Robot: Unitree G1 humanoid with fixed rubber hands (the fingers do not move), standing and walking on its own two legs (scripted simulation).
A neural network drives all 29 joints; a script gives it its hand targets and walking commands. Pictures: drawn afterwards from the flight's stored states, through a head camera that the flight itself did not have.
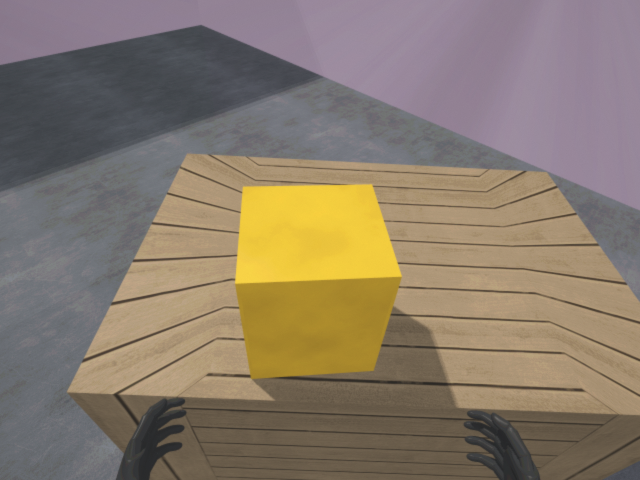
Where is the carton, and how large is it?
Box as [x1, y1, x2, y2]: [235, 184, 401, 378]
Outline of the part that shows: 371,184 243,187 235,285 251,378 373,370 401,275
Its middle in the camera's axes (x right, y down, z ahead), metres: -0.01 +0.07 +0.64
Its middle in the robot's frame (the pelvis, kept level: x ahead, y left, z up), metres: +0.43 +0.05 -0.02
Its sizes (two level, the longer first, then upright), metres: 0.210 0.200 0.250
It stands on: a pedestal, 0.64 m high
